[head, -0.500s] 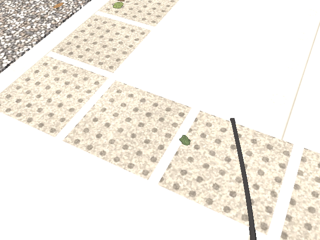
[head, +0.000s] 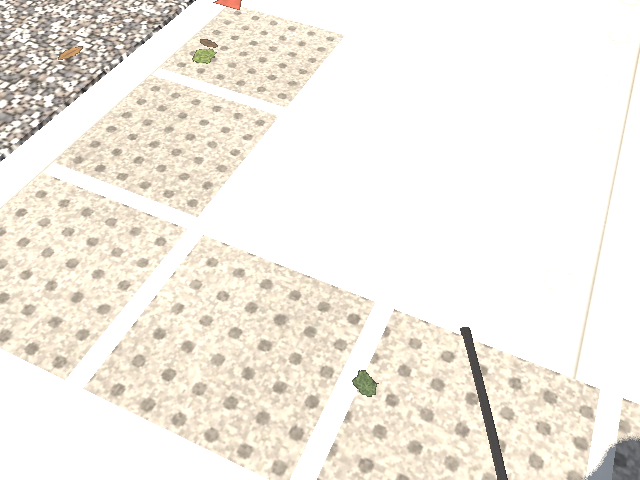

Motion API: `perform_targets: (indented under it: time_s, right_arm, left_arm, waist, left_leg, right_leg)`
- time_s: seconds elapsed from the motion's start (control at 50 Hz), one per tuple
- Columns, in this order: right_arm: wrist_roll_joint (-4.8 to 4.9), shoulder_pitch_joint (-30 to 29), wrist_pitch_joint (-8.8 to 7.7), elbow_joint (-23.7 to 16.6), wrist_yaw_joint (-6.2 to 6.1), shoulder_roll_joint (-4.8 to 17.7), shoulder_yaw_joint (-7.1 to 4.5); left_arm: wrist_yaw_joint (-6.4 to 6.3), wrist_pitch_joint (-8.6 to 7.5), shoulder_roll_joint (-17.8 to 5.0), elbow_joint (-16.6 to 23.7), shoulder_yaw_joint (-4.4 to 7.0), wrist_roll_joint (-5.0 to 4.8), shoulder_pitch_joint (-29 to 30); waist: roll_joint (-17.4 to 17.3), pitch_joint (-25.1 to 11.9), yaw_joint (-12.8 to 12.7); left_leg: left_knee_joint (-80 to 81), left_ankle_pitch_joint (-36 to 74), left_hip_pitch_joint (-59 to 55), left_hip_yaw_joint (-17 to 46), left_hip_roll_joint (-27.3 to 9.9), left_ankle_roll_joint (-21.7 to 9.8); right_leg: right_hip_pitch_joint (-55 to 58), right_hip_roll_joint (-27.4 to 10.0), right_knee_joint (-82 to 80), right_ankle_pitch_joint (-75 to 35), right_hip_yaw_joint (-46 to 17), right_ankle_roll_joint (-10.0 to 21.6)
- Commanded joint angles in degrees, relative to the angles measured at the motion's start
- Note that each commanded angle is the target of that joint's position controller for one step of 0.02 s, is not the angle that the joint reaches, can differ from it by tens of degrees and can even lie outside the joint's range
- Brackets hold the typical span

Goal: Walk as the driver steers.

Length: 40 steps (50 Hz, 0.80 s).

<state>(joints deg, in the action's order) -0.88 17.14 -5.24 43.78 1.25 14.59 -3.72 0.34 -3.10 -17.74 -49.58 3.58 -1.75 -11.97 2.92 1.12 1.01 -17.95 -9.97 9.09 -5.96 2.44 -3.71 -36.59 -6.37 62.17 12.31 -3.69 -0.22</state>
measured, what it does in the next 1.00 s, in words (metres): walks ahead, turning right: right foot, then left foot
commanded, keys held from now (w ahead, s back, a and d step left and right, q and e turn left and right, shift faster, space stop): w+e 0.70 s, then e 0.30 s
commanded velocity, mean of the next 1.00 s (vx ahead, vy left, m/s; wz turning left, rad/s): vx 0.43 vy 0.00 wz -0.52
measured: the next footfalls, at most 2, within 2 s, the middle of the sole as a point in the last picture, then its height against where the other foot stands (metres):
right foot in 0.32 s outside the picture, level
left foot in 0.78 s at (342, 408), level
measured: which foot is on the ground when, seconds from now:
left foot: down 0.00-0.32, up 0.34-0.76, down 0.78-1.00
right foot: up 0.00-0.30, down 0.32-0.78, up 0.80-1.00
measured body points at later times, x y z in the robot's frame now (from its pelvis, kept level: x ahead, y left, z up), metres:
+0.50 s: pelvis +0.27 -0.08 -0.01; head +0.31 -0.10 +0.44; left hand +0.45 +0.16 -0.12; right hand +0.34 -0.38 -0.11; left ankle +0.30 +0.09 -0.66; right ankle +0.29 -0.15 -0.75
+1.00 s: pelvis +0.51 -0.10 -0.01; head +0.55 -0.12 +0.44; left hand +0.78 +0.07 -0.11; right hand +0.49 -0.41 -0.10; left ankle +0.62 -0.04 -0.75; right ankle +0.43 -0.21 -0.67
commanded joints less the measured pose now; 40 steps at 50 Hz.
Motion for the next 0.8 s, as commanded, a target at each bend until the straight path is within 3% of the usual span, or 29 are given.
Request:
perform_targets:
  time_s: [0.02, 0.12, 0.2, 0.22, 0.26, 0.28, 0.3, 0.32, 0.34, 0.36, 0.38, 0.4, 0.42, 0.44, 0.5, 0.56, 0.62, 0.68, 0.72, 0.76, 0.78, 0.8]
  right_arm:
    - [-0.39, -2.42, -1.67, -2.62, -0.91, 6.9, -1.84]
    - [0.26, -0.53, -1.23, -0.6, -1.93, 8.77, -2.29]
    - [1.23, 2.61, 0.45, 1.52, -2.32, 9.94, -2.91]
    - [1.45, 2.54, 0.98, 1.72, -2.46, 10.35, -3.06]
    - [1.61, 1.23, 1.91, 1.34, -2.97, 11.94, -3.45]
    - [1.68, 0.65, 2.43, 1.09, -3.25, 12.69, -3.59]
    - [1.89, -0.38, 2.85, 0.81, -3.47, 13.01, -3.52]
    - [1.63, -0.35, 2.52, 0.12, -3.74, 12.29, -3.02]
    - [-0.6, 5.52, 0.94, -2.75, -2.63, 3.4, -0.32]
    - [1.18, 1.42, -1.67, -3.54, -1.71, 5.62, 0.0]
    - [3.46, -4.73, -3.05, -5.23, -1.02, 8.73, -0.86]
    - [3.24, -6.27, -3.7, -5.77, -1.1, 8.36, -0.5]
    - [1.67, -6.71, -3.7, -5.24, -1.54, 8.56, -0.81]
    - [0.81, -5.76, -3.07, -5.06, -1.7, 9.38, -1.38]
    - [0.1, -4.35, -1.06, -5.32, -1.74, 7.59, -1.24]
    - [-0.16, -10.09, -0.51, -7.12, -1.86, 5.52, -0.33]
    - [0.48, -16.26, -0.95, -8.39, -1.23, 4.59, 0.24]
    - [1.34, -19.33, -1.59, -9.54, -0.47, 6.22, -0.23]
    - [1.18, -18.72, -2.12, -9.68, -0.13, 7.95, -1.01]
    - [0.51, -13.38, -2.76, -8.51, -0.32, 9.08, -1.91]
    - [-0.52, -8.83, -3.12, -8.14, -0.65, 10.85, -2.51]
    - [-1.62, -2.0, -2.91, -8.08, -1.12, 14.82, -3.33]
  left_arm:
    - [-0.09, 0.22, -2.24, 2.64, 0.78, 0.31, -1.3]
    - [1.56, -0.3, -0.26, 5.74, -0.19, 0.84, 7.07]
    - [3.01, -0.36, -0.16, 9.63, -0.53, 0.75, 12.55]
    - [3.41, -0.36, -0.42, 10.49, -0.42, 0.67, 12.94]
    - [3.84, -0.13, -1.98, 11.33, 0.39, 0.5, 10.64]
    - [3.8, 0.06, -3.54, 10.87, 1.27, 0.39, 6.55]
    - [3.42, 0.12, -6.13, 9.3, 2.76, 0.23, -1.14]
    - [2.38, 0.5, -10.33, 7.31, 4.76, 0.3, -10.45]
    - [1.52, 0.57, -16.92, 7.06, 6.08, -0.03, -11.95]
    - [1.61, -0.1, -13.97, 8.73, 4.9, 0.53, -13.49]
    - [1.63, -0.57, -10.38, 8.51, 3.94, 1.05, -11.97]
    - [1.54, -0.87, -8.4, 8.96, 3.41, 0.66, -8.51]
    - [1.46, -0.87, -6.35, 9.84, 2.76, 0.54, -4.19]
    - [1.19, -0.91, -4.85, 11.0, 2.17, 1.21, -1.59]
    - [0.49, -1.04, -6.13, 11.97, 2.49, 1.26, -0.64]
    - [-0.58, -0.83, -8.02, 11.46, 3.07, 0.79, -2.65]
    - [-1.07, -0.12, -8.06, 10.89, 3.12, 0.4, -5.18]
    - [-1.2, 0.47, -7.9, 10.1, 3.14, 0.05, -7.88]
    - [-1.43, 0.88, -7.67, 10.16, 3.16, 0.23, -7.87]
    - [-1.73, 1.55, -6.92, 11.19, 3.1, 0.39, -5.72]
    - [-1.72, 1.5, -4.68, 12.35, 2.41, 0.69, -4.95]
    - [-1.84, 1.37, -1.33, 14.08, 1.28, 2.04, -7.25]
  waist:
    - [-6.37, 0.44, -1.53]
    - [-5.12, 3.31, 1.6]
    - [-4.88, 4.79, 3.41]
    - [-5.33, 4.51, 3.07]
    - [-7.56, 1.32, 0.79]
    - [-8.67, -1.64, -1.69]
    - [-8.13, -5.83, -6.16]
    - [-4.78, -10.96, -10.6]
    - [11.24, -15.84, -4.76]
    - [6.57, -24.74, -7.51]
    - [3.12, -17.44, -9.03]
    - [-0.68, -11.51, -6.76]
    - [-3.27, -6.99, -4.01]
    - [-2.24, -5.5, -1.84]
    - [-1.56, -3.64, 0.31]
    - [-0.62, -1.81, -1.33]
    - [1.48, -1.65, -4.24]
    - [2.38, -1.73, -5.34]
    - [3.44, -1.5, -4.3]
    - [4.77, -3.44, -0.89]
    - [3.42, -8.23, 1.36]
    - [-6.62, -17.04, 2.31]
  left_leg:
    - [11.05, 13.35, -1.32, 7.02, -16.08, -8.24]
    - [12.1, 13.93, -4.64, -0.22, -16.0, -6.04]
    - [8.01, 19.74, -13.78, -2.49, -18.62, -5.27]
    - [6.05, 24.0, -15.45, -3.09, -19.11, -4.79]
    - [-1.0, 43.03, -16.93, -4.8, -19.06, -3.36]
    - [-7.62, 51.98, -16.7, -5.49, -18.63, -2.55]
    - [-18.24, 54.0, -13.53, -6.76, -16.94, -1.05]
    - [-33.61, 41.79, -2.14, -6.97, -14.57, 1.46]
    - [-55.4, -12.79, 25.21, -4.09, -3.69, 5.67]
    - [-64.3, -24.76, 33.65, 10.14, 0.72, 5.2]
    - [-63.96, -19.97, 38.99, 12.5, -2.78, 3.62]
    - [-58.84, -14.96, 38.19, 11.89, -5.39, 2.64]
    - [-53.35, -12.33, 34.69, 11.34, -7.35, 2.93]
    - [-50.34, -10.5, 30.04, 11.56, -8.63, 3.37]
    - [-43.2, -7.87, 25.68, 9.95, -8.81, 5.75]
    - [-30.8, 2.64, 24.75, 8.65, -7.15, 7.64]
    - [-18.24, 13.13, 20.41, 8.09, -3.98, 7.95]
    - [-12.76, 13.11, 18.98, 9.61, -2.68, 7.28]
    - [-9.96, 9.32, 17.85, 10.49, -2.1, 5.86]
    - [-5.82, 9.9, 10.92, 9.09, -1.47, 3.51]
    - [-5.94, 16.16, 1.1, 11.35, -5.7, 1.0]
    - [-10.37, 32.95, -15.59, 22.05, -18.19, -3.54]
  right_leg:
    - [-4.18, -1.03, -4.97, -8.96, -3.98, -0.78]
    - [-3.19, 0.23, -19.85, -19.05, 0.9, 0.17]
    - [-6.61, 1.05, -25.18, -12.96, 4.01, 2.32]
    - [-6.16, 1.66, -25.91, -10.16, 5.12, 3.1]
    - [0.18, 5.09, -26.1, -4.33, 8.8, 5.24]
    - [6.17, 7.45, -25.78, -1.63, 10.39, 6.58]
    - [17.11, 9.92, -28.67, -3.3, 10.95, 8.46]
    - [34.2, 7.78, -31.23, -6.11, 4.39, 11.26]
    - [55.96, -7.97, -33.0, -2.38, -26.02, 21.86]
    - [62.14, -13.39, -42.89, 3.82, -45.45, 26.29]
    - [58.25, -11.7, -44.55, 1.84, -37.01, 22.72]
    - [49.74, -9.21, -44.52, -1.53, -29.49, 20.48]
    - [40.52, -6.87, -45.13, -7.15, -23.8, 18.78]
    - [34.12, -5.36, -46.41, -12.2, -20.37, 18.29]
    - [25.2, -3.15, -48.97, -19.07, -15.58, 18.41]
    - [21.18, 0.09, -49.2, -18.66, -10.85, 16.14]
    - [20.24, 2.19, -47.71, -12.22, -9.97, 13.41]
    - [23.94, 0.34, -44.54, -7.63, -14.63, 12.57]
    - [27.32, -0.59, -40.38, -8.77, -18.27, 11.38]
    - [28.51, 1.62, -32.88, -15.7, -18.96, 8.52]
    - [25.96, 4.92, -24.11, -16.37, -16.58, 5.96]
    - [15.93, 9.78, -6.94, 2.83, -10.95, 2.7]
